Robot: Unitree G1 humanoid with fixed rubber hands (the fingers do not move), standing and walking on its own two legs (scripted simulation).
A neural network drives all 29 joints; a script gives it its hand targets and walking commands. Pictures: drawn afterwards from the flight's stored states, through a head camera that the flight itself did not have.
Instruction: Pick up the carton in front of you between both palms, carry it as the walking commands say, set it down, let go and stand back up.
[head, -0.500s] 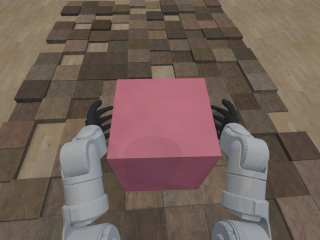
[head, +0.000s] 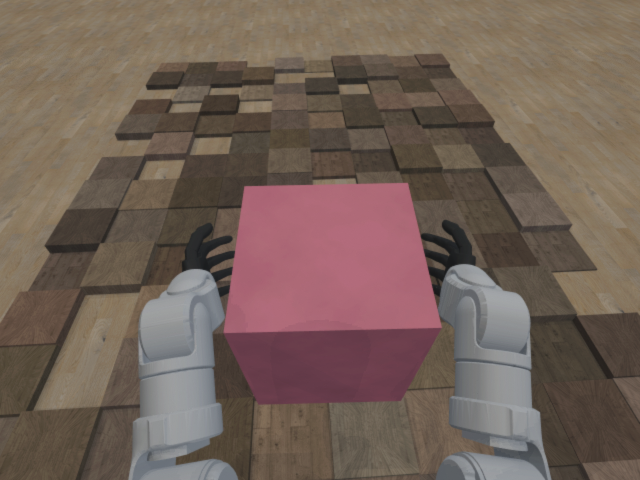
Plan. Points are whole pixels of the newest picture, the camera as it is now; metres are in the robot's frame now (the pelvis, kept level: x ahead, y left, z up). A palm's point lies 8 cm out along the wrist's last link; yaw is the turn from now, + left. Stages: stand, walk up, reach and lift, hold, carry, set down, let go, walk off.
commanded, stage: carry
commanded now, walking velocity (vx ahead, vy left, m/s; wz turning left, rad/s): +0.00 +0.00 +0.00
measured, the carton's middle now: (328, 301) +0.34 +0.00 +0.04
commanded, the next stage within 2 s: none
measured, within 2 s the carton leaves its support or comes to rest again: neither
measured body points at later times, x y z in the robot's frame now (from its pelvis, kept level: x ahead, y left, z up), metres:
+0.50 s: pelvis +0.04 +0.01 -0.01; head +0.02 +0.01 +0.44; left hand +0.38 +0.16 +0.13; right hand +0.38 -0.15 +0.13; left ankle -0.09 +0.10 -0.72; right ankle +0.00 -0.08 -0.71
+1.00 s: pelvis +0.27 -0.05 +0.01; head +0.30 -0.06 +0.46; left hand +0.60 +0.13 +0.10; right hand +0.63 -0.18 +0.09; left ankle +0.35 +0.09 -0.67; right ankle +0.27 -0.08 -0.73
